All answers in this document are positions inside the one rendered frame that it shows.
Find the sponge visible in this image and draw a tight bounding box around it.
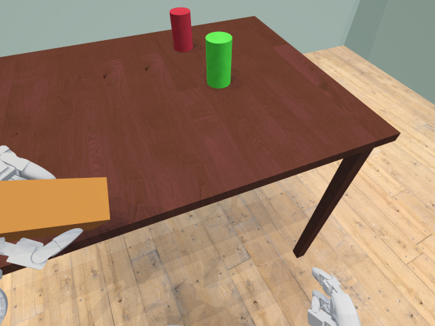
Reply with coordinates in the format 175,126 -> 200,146
0,177 -> 110,242

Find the right robot hand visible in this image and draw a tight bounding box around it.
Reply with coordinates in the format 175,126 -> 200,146
308,267 -> 361,326

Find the table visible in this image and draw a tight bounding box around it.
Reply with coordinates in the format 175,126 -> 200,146
0,16 -> 400,276

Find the left robot hand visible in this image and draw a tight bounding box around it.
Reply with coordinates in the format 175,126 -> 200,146
0,145 -> 83,270

